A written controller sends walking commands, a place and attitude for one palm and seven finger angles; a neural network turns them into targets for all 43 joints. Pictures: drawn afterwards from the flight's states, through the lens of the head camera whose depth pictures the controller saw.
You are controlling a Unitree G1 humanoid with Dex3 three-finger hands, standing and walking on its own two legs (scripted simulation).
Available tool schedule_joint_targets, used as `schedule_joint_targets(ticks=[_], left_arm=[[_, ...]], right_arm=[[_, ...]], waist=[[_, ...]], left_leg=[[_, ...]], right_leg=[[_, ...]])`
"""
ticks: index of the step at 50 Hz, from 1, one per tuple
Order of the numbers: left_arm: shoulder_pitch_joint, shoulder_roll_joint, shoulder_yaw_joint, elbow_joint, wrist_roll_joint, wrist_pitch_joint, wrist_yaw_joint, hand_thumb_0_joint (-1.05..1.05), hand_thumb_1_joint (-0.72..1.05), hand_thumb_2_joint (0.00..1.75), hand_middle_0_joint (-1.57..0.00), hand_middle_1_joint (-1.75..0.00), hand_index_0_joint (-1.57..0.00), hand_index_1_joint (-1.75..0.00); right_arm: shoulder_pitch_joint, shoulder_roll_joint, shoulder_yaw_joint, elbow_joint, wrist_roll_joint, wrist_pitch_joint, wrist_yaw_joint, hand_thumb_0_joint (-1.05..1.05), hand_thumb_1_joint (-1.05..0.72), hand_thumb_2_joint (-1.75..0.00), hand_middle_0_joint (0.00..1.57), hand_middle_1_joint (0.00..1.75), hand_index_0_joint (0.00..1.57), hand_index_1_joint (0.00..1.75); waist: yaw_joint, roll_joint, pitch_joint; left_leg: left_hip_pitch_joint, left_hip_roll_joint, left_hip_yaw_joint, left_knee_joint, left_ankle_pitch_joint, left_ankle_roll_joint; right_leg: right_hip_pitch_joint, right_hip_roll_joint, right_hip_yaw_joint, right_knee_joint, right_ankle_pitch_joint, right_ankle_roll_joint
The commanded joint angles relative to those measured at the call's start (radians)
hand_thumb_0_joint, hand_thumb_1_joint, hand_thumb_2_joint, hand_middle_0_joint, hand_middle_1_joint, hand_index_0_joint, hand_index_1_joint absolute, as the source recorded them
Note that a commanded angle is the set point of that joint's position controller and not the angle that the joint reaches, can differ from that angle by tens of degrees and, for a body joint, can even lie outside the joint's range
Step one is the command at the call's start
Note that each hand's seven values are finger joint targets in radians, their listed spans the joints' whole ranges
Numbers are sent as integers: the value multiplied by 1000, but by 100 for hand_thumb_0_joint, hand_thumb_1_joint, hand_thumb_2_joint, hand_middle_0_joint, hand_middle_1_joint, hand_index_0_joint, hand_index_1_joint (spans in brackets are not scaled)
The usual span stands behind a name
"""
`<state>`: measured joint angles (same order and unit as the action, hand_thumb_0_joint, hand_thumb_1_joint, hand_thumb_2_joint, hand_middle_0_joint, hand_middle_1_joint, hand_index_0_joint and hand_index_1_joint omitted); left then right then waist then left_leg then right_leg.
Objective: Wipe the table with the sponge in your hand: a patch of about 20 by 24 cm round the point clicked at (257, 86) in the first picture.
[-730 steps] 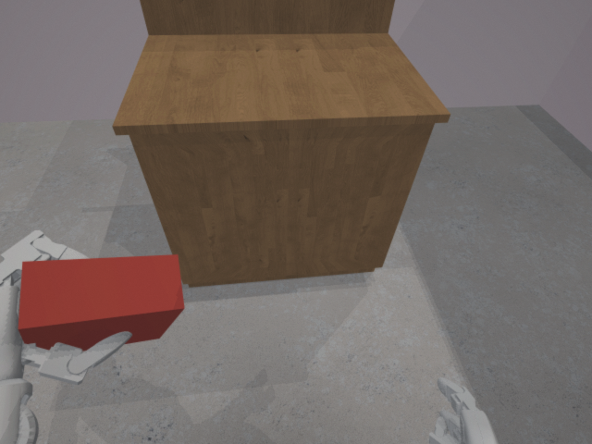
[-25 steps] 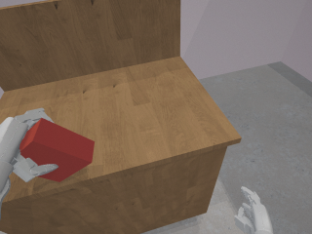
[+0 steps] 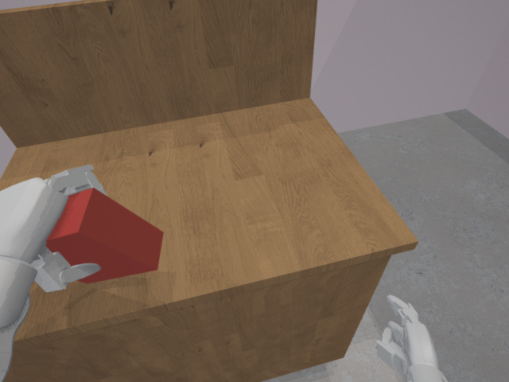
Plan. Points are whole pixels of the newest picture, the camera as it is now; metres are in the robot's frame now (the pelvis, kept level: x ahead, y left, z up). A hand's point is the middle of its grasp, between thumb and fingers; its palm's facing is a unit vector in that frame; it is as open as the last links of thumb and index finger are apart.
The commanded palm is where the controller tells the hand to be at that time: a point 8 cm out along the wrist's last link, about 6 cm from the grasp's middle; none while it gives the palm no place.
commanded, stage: turn the palm down, sponge in hand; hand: left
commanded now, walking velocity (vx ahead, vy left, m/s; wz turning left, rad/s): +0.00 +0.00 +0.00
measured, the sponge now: (102, 248) +0.23 +0.25 +0.14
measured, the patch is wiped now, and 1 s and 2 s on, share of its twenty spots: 0.00 0.00 0.00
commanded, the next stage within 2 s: move the sponge above the wiping area in 1.00 s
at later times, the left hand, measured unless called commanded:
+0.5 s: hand (27, 212) +0.21 +0.30 +0.23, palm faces +0.29 -0.08 -0.95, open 9.8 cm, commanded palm +0.16 +0.29 +0.27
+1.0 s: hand (49, 213) +0.22 +0.27 +0.23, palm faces +0.27 -0.04 -0.96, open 9.8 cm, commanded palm +0.16 +0.26 +0.27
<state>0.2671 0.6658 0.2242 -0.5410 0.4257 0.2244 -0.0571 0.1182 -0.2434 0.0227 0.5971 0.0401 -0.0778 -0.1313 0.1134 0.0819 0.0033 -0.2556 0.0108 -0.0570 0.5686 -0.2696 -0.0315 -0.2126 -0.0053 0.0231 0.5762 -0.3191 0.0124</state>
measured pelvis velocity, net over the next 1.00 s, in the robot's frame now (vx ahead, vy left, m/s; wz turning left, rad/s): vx -0.03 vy -0.02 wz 0.00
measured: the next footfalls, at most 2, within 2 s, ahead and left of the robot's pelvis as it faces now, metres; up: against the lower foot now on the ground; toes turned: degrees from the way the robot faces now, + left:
none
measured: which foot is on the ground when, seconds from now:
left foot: down 0.00-1.00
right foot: down 0.00-1.00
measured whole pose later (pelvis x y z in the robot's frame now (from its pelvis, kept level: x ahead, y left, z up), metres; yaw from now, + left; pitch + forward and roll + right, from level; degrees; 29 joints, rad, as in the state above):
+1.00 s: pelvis -0.03 -0.02 +0.01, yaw +0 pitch -5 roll +1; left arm -0.01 0.65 0.10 -0.31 0.74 0.39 -0.13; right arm 0.01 -0.27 0.05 0.67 0.05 -0.02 -0.08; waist 0.14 0.15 -0.01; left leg -0.19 0.04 -0.06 0.46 -0.18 -0.04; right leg -0.17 0.02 0.02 0.52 -0.25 -0.02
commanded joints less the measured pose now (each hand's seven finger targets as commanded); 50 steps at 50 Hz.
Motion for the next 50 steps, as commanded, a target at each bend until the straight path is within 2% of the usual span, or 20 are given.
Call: schedule_joint_targets(ticks=[1, 5, 8, 11, 13, 15, 16, 17, 20, 21, 24, 26, 31, 35, 36, 40, 41, 45, 46, 50], left_arm=[[-267, 241, 199, -63, 71, 80, 93, 0, 10, 130, -120, -160, -120, -160], [-341, 245, 142, -14, 120, 187, 50, 0, 10, 130, -120, -160, -120, -160], [-366, 193, 26, -53, 160, 214, -18, 0, 10, 130, -120, -160, -120, -160], [-432, 178, -28, -126, 217, 207, -62, 0, 10, 130, -120, -160, -120, -160], [-458, 215, -20, -146, 263, 188, -70, 0, 10, 130, -120, -160, -120, -160], [-516, 313, 60, -183, 330, 180, -60, 0, 10, 130, -120, -160, -120, -160], [-549, 291, 39, -195, 345, 167, -49, 0, 10, 130, -120, -160, -120, -160], [-521, 324, 86, -141, 351, 162, -33, 0, 10, 130, -120, -160, -120, -160], [-534, 350, 137, -84, 351, 175, -4, 0, 10, 130, -120, -160, -120, -160], [-546, 275, 72, -62, 341, 181, 0, 0, 10, 130, -120, -160, -120, -160], [-480, 249, 59, 20, 310, 198, -15, 0, 10, 130, -120, -160, -120, -160], [-447, 165, -12, 43, 300, 209, -41, 0, 10, 130, -120, -160, -120, -160], [-445, 121, -85, 1, 330, 192, -65, 0, 10, 130, -120, -160, -120, -160], [-541, 288, 25, -93, 396, 160, -44, 0, 10, 130, -120, -160, -120, -160], [-561, 276, 12, -92, 408, 150, -37, 0, 10, 130, -120, -160, -120, -160], [-597, 362, 99, -30, 435, 134, -12, 0, 10, 130, -120, -160, -120, -160], [-586, 296, 51, -9, 417, 131, -7, 0, 10, 130, -120, -160, -120, -160], [-522, 263, 62, 94, 348, 155, -22, 0, 10, 130, -120, -160, -120, -160], [-493, 202, 8, 117, 328, 155, -34, 0, 10, 130, -120, -160, -120, -160], [-416, 173, -26, 101, 321, 164, -75, 0, 10, 130, -120, -160, -120, -160]], right_arm=[[-193, -98, -20, -154, 3, -21, 13, 0, -90, -90, 20, 30, 20, 30], [-284, -103, 3, -150, 15, 2, 19, 0, -90, -90, 20, 30, 20, 30], [-293, -102, 8, -168, 15, 12, 15, 0, -90, -90, 20, 30, 20, 30], [-334, -86, 21, -180, 16, -1, 13, 0, -90, -90, 20, 30, 20, 30], [-326, -88, 15, -172, 7, 4, 6, 0, -90, -90, 20, 30, 20, 30], [-365, -89, 22, -167, 1, -1, 11, 0, -90, -90, 20, 30, 20, 30], [-353, -78, 25, -166, -5, -3, 15, 0, -90, -90, 20, 30, 20, 30], [-336, -80, 20, -145, -12, 2, 17, 0, -90, -90, 20, 30, 20, 30], [-373, -80, 22, -126, -5, 15, 30, 0, -90, -90, 20, 30, 20, 30], [-365, -72, 24, -124, -3, 18, 35, 0, -90, -90, 20, 30, 20, 30], [-350, -85, 17, -116, 2, 36, 38, 0, -90, -90, 20, 30, 20, 30], [-363, -83, 22, -127, 15, 33, 41, 0, -90, -90, 20, 30, 20, 30], [-363, -81, 22, -151, 22, 14, 35, 0, -90, -90, 20, 30, 20, 30], [-386, -85, 21, -151, 2, -8, 24, 0, -90, -90, 20, 30, 20, 30], [-372, -78, 20, -151, -6, -16, 23, 0, -90, -90, 20, 30, 20, 30], [-370, -81, 10, -119, -12, -13, 35, 0, -90, -90, 20, 30, 20, 30], [-355, -73, 7, -119, -12, -11, 38, 0, -90, -90, 20, 30, 20, 30], [-374, -80, 5, -111, 5, -8, 45, 0, -90, -90, 20, 30, 20, 30], [-354, -83, 2, -113, 5, -4, 45, 0, -90, -90, 20, 30, 20, 30], [-364, -85, 7, -137, 20, -8, 44, 0, -90, -90, 20, 30, 20, 30]], waist=[[22, 62, -132], [33, 53, -117], [16, 11, -155], [14, 28, -189], [15, 46, -194], [41, 102, -235], [37, 112, -261], [47, 99, -250], [66, 110, -221], [51, 92, -215], [49, 34, -172], [32, -9, -124], [15, -36, -117], [40, 32, -198], [40, 11, -237], [55, 40, -211], [46, 15, -209], [51, -25, -141], [36, -62, -119], [30, -77, -96]], left_leg=[[60, -7, 53, -114, 222, 25], [62, -6, 29, -164, 167, 21], [91, -5, 17, -185, 141, 35], [112, -10, 2, -201, 99, 44], [116, -9, -17, -225, 68, 48], [103, -11, -30, -236, 63, 51], [112, -16, -23, -227, 99, 51], [117, -15, -25, -227, 116, 46], [104, -18, -30, -233, 98, 36], [111, -16, -12, -225, 109, 34], [101, -17, -3, -230, 94, 31], [78, -15, 12, -226, 49, 33], [71, -27, 18, -222, -32, 47], [99, -48, 16, -197, 14, 55], [115, -56, 32, -169, 82, 59], [137, -63, 20, -149, 152, 49], [139, -57, 36, -140, 168, 51], [112, -53, 35, -138, 145, 44], [98, -45, 48, -136, 133, 48], [80, -46, 45, -143, 94, 50]], right_leg=[[19, -1, -55, -119, 201, -29], [22, 12, -46, -134, 155, -38], [34, 10, -55, -142, 159, -33], [44, 21, -50, -137, 143, -38], [54, 24, -45, -137, 127, -41], [105, 46, -14, -115, 134, -57], [116, 34, -27, -112, 136, -58], [111, 34, -26, -121, 135, -60], [107, 46, 7, -141, 116, -74], [92, 29, -22, -148, 115, -65], [64, 18, -25, -174, 109, -54], [38, 22, -29, -183, 93, -49], [20, 19, -15, -186, 34, -41], [56, 30, 45, -180, 7, -58], [69, 18, 28, -174, 29, -56], [53, 29, 93, -202, 49, -80], [58, 15, 61, -198, 78, -69], [27, 8, 95, -217, 82, -61], [20, -1, 58, -217, 81, -46], [-9, 3, 64, -217, 37, -40]])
